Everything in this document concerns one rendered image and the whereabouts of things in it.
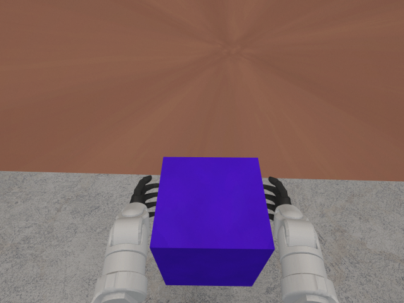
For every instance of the right robot hand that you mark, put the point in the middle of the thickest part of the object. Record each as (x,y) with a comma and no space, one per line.
(280,198)

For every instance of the carton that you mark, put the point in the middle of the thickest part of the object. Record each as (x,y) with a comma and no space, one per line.
(211,225)

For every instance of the robot right forearm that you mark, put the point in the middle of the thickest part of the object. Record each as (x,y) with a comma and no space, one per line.
(304,275)

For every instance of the robot left forearm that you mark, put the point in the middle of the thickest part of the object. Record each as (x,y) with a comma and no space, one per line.
(123,277)

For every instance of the left robot hand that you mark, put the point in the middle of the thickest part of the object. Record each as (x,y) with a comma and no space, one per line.
(140,190)

